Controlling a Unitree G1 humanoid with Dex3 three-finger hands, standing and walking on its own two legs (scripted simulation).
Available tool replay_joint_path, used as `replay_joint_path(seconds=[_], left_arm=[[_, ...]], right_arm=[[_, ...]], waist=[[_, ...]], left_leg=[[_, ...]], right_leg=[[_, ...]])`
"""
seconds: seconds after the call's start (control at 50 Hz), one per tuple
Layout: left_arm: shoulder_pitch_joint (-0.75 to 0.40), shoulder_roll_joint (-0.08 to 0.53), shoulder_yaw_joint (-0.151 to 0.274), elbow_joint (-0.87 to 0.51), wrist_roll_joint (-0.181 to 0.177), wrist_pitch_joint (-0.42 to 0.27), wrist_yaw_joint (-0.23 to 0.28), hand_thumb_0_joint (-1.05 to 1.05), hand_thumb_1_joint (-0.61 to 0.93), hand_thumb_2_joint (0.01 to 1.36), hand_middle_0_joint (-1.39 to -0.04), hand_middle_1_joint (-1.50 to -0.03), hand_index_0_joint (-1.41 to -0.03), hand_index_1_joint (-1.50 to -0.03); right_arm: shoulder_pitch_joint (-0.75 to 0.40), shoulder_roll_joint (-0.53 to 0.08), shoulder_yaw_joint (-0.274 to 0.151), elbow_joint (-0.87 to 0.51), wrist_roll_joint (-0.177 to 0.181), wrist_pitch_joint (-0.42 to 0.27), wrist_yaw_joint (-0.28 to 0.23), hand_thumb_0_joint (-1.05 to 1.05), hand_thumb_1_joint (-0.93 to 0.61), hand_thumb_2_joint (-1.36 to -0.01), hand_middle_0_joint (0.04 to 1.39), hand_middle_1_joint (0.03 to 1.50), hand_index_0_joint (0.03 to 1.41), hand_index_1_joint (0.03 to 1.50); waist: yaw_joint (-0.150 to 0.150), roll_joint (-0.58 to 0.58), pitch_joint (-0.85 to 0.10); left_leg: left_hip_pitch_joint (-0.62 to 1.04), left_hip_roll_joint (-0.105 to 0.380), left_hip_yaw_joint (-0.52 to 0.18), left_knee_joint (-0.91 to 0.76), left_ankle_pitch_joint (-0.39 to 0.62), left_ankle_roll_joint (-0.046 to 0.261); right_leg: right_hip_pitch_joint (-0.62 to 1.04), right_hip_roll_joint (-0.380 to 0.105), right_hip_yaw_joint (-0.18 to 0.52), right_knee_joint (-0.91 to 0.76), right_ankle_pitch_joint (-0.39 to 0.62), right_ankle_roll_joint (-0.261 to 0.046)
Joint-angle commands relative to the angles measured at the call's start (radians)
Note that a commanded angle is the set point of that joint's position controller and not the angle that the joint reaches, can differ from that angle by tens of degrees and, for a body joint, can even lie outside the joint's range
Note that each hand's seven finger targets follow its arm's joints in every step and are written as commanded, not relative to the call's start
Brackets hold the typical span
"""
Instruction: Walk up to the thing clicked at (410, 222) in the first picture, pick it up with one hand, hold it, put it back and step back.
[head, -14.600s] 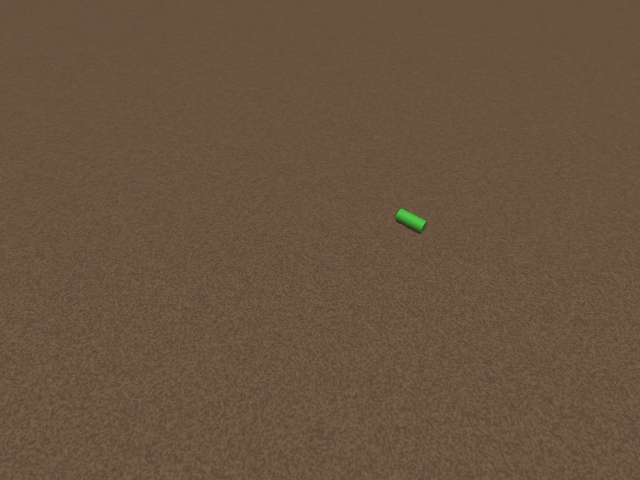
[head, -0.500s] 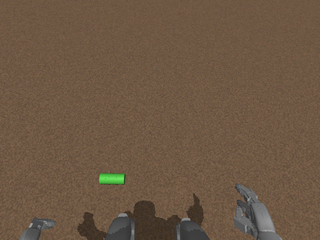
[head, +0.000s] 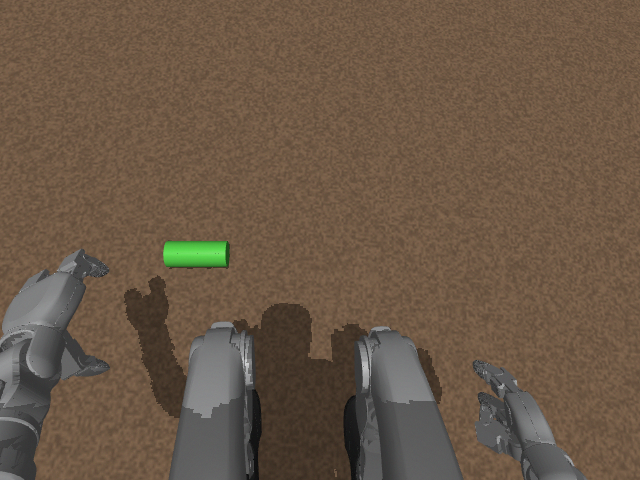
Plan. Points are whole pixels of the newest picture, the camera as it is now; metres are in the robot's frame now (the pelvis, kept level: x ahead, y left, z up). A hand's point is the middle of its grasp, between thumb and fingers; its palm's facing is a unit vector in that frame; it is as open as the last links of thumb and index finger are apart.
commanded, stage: rise first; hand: left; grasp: from above
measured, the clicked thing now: (197, 253) +0.50 +0.25 -0.44
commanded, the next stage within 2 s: none
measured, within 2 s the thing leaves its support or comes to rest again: neither
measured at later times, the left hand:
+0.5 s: hand (119, 289) +0.38 +0.32 -0.25, palm faces -0.47 -0.14 -0.87, open 14.0 cm
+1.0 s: hand (137, 274) +0.42 +0.31 -0.30, palm faces -0.47 -0.03 -0.88, open 13.7 cm
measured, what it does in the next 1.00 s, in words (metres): lowers itself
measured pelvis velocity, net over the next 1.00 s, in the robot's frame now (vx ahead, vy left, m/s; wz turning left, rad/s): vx -0.01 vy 0.00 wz -0.11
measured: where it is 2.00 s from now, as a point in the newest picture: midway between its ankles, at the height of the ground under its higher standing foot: (304, 465)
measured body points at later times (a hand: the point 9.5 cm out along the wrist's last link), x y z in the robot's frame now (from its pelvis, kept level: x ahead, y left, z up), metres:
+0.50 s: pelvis -0.03 +0.01 -0.10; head +0.19 +0.06 +0.29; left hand +0.40 +0.32 -0.20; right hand +0.05 -0.28 -0.21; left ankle +0.08 +0.13 -0.43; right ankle +0.06 -0.12 -0.43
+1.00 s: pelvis -0.01 +0.00 -0.13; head +0.23 +0.06 +0.25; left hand +0.44 +0.31 -0.25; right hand +0.07 -0.27 -0.25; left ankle +0.08 +0.13 -0.43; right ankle +0.06 -0.12 -0.43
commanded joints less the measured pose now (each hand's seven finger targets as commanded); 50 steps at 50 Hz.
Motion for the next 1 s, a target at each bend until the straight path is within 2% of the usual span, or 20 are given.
replay_joint_path(seconds=[0.0, 0.06, 0.12, 0.16, 0.2, 0.3, 0.32, 0.36, 0.38, 0.44, 0.48, 0.54, 0.58, 0.7, 0.72, 0.74, 0.82, 0.86, 0.9, 0.98], left_arm=[[-0.241, 0.329, 0.084, -0.048, 0.081, -0.059, 0.046, 0.000, -0.545, 0.970, -0.177, -0.957, -0.163, -0.973], [-0.335, 0.360, 0.080, 0.022, 0.125, -0.081, 0.058, 0.000, -0.529, 0.978, -0.154, -0.961, -0.143, -0.974], [-0.369, 0.419, 0.098, 0.115, 0.176, -0.106, 0.069, 0.000, -0.471, 0.966, -0.145, -0.948, -0.138, -0.956], [-0.414, 0.427, 0.091, 0.127, 0.205, -0.129, 0.080, 0.000, -0.469, 0.979, -0.138, -0.922, -0.125, -0.935], [-0.487, 0.444, 0.082, 0.120, 0.237, -0.154, 0.098, 0.000, -0.482, 0.992, -0.107, -0.944, -0.099, -0.952], [-0.565, 0.469, 0.073, 0.190, 0.314, -0.190, 0.158, 0.000, -0.521, 1.016, -0.086, -0.948, -0.077, -0.957], [-0.559, 0.473, 0.073, 0.218, 0.329, -0.192, 0.170, 0.000, -0.511, 1.004, -0.094, -0.942, -0.087, -0.950], [-0.596, 0.454, 0.052, 0.229, 0.360, -0.193, 0.193, 0.000, -0.522, 1.011, -0.088, -0.938, -0.078, -0.947], [-0.591, 0.465, 0.060, 0.252, 0.370, -0.189, 0.206, 0.000, -0.539, 1.025, -0.088, -0.932, -0.074, -0.946], [-0.629, 0.469, 0.049, 0.284, 0.403, -0.182, 0.237, 0.000, -0.554, 1.031, -0.065, -0.947, -0.054, -0.956], [-0.643, 0.471, 0.040, 0.300, 0.423, -0.174, 0.248, 0.000, -0.528, 1.005, -0.095, -0.923, -0.084, -0.933], [-0.663, 0.486, 0.045, 0.301, 0.439, -0.168, 0.266, 0.000, -0.504, 0.976, -0.113, -0.907, -0.106, -0.914], [-0.676, 0.480, 0.032, 0.321, 0.452, -0.166, 0.272, 0.000, -0.507, 0.977, -0.116, -0.906, -0.107, -0.914], [-0.691, 0.509, 0.048, 0.334, 0.480, -0.169, 0.295, 0.000, -0.481, 0.944, -0.120, -0.921, -0.122, -0.917], [-0.696, 0.494, 0.035, 0.342, 0.488, -0.172, 0.296, 0.000, -0.476, 0.941, -0.130, -0.916, -0.130, -0.914], [-0.688, 0.499, 0.035, 0.351, 0.494, -0.175, 0.298, 0.000, -0.465, 0.931, -0.142, -0.903, -0.142, -0.901], [-0.681, 0.515, 0.054, 0.348, 0.503, -0.185, 0.311, 0.000, -0.458, 0.925, -0.145, -0.903, -0.146, -0.900], [-0.671, 0.501, 0.042, 0.361, 0.510, -0.188, 0.315, 0.000, -0.444, 0.911, -0.157, -0.902, -0.160, -0.897], [-0.686, 0.533, 0.057, 0.354, 0.518, -0.197, 0.325, 0.000, -0.444, 0.913, -0.162, -0.892, -0.163, -0.890], [-0.681, 0.533, 0.055, 0.361, 0.529, -0.206, 0.336, 0.000, -0.430, 0.897, -0.162, -0.908, -0.170, -0.899]], right_arm=[[0.160, -0.174, -0.068, -0.049, 0.003, -0.015, -0.006, 0.000, -0.945, -0.915, 0.200, 0.300, 0.200, 0.300], [0.173, -0.178, -0.062, -0.029, -0.004, -0.001, -0.004, 0.000, -0.921, -0.909, 0.201, 0.300, 0.200, 0.299], [0.168, -0.180, -0.052, -0.017, -0.009, 0.015, -0.001, 0.000, -0.877, -0.898, 0.200, 0.300, 0.200, 0.300], [0.164, -0.176, -0.045, -0.014, -0.015, 0.024, 0.003, 0.000, -0.863, -0.893, 0.200, 0.300, 0.200, 0.300], [0.169, -0.181, -0.041, -0.012, -0.023, 0.034, 0.007, 0.000, -0.861, -0.892, 0.200, 0.300, 0.200, 0.300], [0.194, -0.193, -0.030, 0.022, -0.039, 0.055, 0.014, 0.000, -0.877, -0.896, 0.200, 0.300, 0.200, 0.300], [0.191, -0.195, -0.028, 0.030, -0.044, 0.060, 0.015, 0.000, -0.880, -0.897, 0.200, 0.300, 0.200, 0.300], [0.203, -0.199, -0.026, 0.037, -0.051, 0.070, 0.021, 0.000, -0.882, -0.898, 0.200, 0.300, 0.200, 0.300], [0.205, -0.201, -0.024, 0.044, -0.055, 0.076, 0.022, 0.000, -0.889, -0.900, 0.200, 0.300, 0.200, 0.300], [0.196, -0.210, -0.023, 0.052, -0.066, 0.089, 0.027, 0.000, -0.895, -0.900, 0.200, 0.300, 0.200, 0.300], [0.203, -0.205, -0.019, 0.056, -0.073, 0.097, 0.029, 0.000, -0.900, -0.902, 0.200, 0.300, 0.200, 0.300], [0.210, -0.207, -0.017, 0.063, -0.084, 0.104, 0.034, 0.000, -0.905, -0.903, 0.200, 0.300, 0.200, 0.300], [0.211, -0.205, -0.014, 0.065, -0.089, 0.108, 0.036, 0.000, -0.907, -0.903, 0.200, 0.300, 0.200, 0.300], [0.197, -0.204, -0.007, 0.062, -0.105, 0.117, 0.041, 0.000, -0.909, -0.904, 0.199, 0.300, 0.200, 0.300], [0.197, -0.200, -0.001, 0.063, -0.108, 0.119, 0.043, 0.000, -0.910, -0.904, 0.200, 0.300, 0.200, 0.300], [0.192, -0.200, -0.002, 0.062, -0.107, 0.121, 0.044, 0.000, -0.910, -0.904, 0.200, 0.300, 0.200, 0.300], [0.200, -0.203, 0.005, 0.068, -0.118, 0.125, 0.046, 0.000, -0.911, -0.904, 0.200, 0.300, 0.200, 0.300], [0.196, -0.204, 0.006, 0.072, -0.121, 0.128, 0.049, 0.000, -0.913, -0.905, 0.199, 0.300, 0.200, 0.300], [0.191, -0.203, 0.010, 0.070, -0.122, 0.132, 0.048, 0.000, -0.913, -0.905, 0.199, 0.300, 0.200, 0.300], [0.189, -0.204, 0.014, 0.074, -0.132, 0.136, 0.050, 0.000, -0.912, -0.904, 0.199, 0.300, 0.200, 0.300]], waist=[[0.005, 0.056, -0.671], [-0.016, 0.050, -0.632], [-0.009, 0.052, -0.553], [-0.010, 0.069, -0.543], [-0.026, 0.111, -0.563], [-0.053, 0.157, -0.546], [-0.048, 0.161, -0.548], [-0.065, 0.197, -0.553], [-0.058, 0.202, -0.553], [-0.071, 0.227, -0.537], [-0.076, 0.220, -0.561], [-0.081, 0.218, -0.581], [-0.090, 0.221, -0.572], [-0.092, 0.227, -0.569], [-0.103, 0.227, -0.560], [-0.098, 0.213, -0.553], [-0.101, 0.211, -0.578], [-0.102, 0.240, -0.569], [-0.101, 0.225, -0.575], [-0.107, 0.223, -0.574]], left_leg=[[0.428, -0.027, 0.034, -0.117, 0.192, 0.038], [0.347, -0.027, 0.031, -0.089, 0.115, 0.037], [0.244, -0.031, 0.029, -0.063, 0.017, 0.039], [0.236, -0.032, 0.020, -0.053, -0.024, 0.037], [0.247, -0.031, 0.011, -0.038, -0.033, 0.036], [0.235, -0.031, -0.006, 0.002, -0.030, 0.030], [0.243, -0.030, -0.007, 0.013, -0.017, 0.029], [0.256, -0.028, -0.013, 0.022, 0.008, 0.024], [0.271, -0.026, -0.018, 0.025, 0.021, 0.022], [0.262, -0.023, -0.033, 0.035, 0.000, 0.019], [0.265, -0.023, -0.017, 0.069, 0.053, 0.023], [0.261, -0.023, -0.010, 0.102, 0.100, 0.029], [0.249, -0.020, -0.014, 0.115, 0.100, 0.028], [0.227, -0.014, -0.023, 0.137, 0.085, 0.029], [0.208, -0.016, -0.021, 0.144, 0.087, 0.030], [0.194, -0.016, -0.019, 0.147, 0.082, 0.032], [0.207, -0.013, -0.016, 0.182, 0.150, 0.034], [0.230, -0.009, -0.028, 0.179, 0.155, 0.030], [0.196, -0.009, -0.025, 0.192, 0.148, 0.032], [0.180, -0.008, -0.021, 0.215, 0.163, 0.034]], right_leg=[[0.238, 0.021, 0.002, -0.233, 0.242, -0.018], [0.189, 0.026, -0.010, -0.205, 0.173, -0.020], [0.112, 0.031, -0.017, -0.174, 0.057, -0.025], [0.061, 0.032, -0.026, -0.150, 0.015, -0.031], [0.028, 0.034, -0.036, -0.121, 0.015, -0.033], [-0.057, 0.032, -0.063, -0.056, 0.042, -0.036], [-0.076, 0.031, -0.066, -0.045, 0.051, -0.037], [-0.105, 0.030, -0.077, -0.018, 0.081, -0.038], [-0.115, 0.030, -0.083, -0.007, 0.093, -0.038], [-0.160, 0.029, -0.097, 0.026, 0.085, -0.038], [-0.140, 0.030, -0.092, 0.025, 0.130, -0.037], [-0.120, 0.031, -0.091, 0.034, 0.171, -0.031], [-0.132, 0.036, -0.096, 0.046, 0.174, -0.032], [-0.145, 0.041, -0.105, 0.070, 0.168, -0.031], [-0.143, 0.044, -0.108, 0.076, 0.171, -0.030], [-0.143, 0.046, -0.106, 0.072, 0.168, -0.031], [-0.115, 0.050, -0.109, 0.093, 0.223, -0.025], [-0.148, 0.052, -0.116, 0.112, 0.221, -0.027], [-0.133, 0.056, -0.116, 0.108, 0.223, -0.027], [-0.124, 0.061, -0.115, 0.115, 0.240, -0.024]])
